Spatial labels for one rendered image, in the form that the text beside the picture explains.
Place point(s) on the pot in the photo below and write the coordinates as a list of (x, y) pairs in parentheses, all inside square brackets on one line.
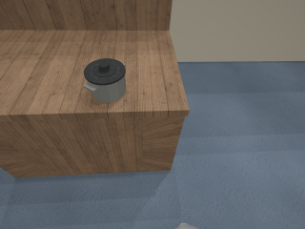
[(108, 93)]

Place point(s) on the table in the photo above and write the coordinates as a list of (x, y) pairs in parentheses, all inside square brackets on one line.
[(50, 125)]

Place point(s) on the lid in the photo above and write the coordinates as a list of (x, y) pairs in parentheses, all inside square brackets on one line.
[(115, 73)]

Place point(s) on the knob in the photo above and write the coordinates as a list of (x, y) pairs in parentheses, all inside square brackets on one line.
[(103, 66)]

